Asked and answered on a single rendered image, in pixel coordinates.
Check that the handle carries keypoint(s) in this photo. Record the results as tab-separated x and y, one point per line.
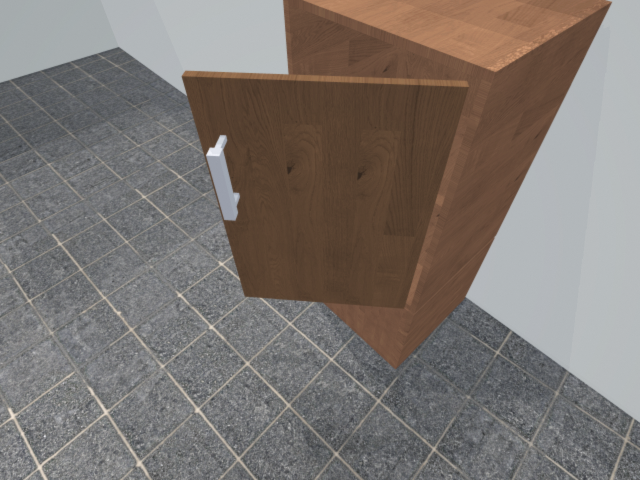
220	175

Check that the cupboard door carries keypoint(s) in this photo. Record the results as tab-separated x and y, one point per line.
337	176

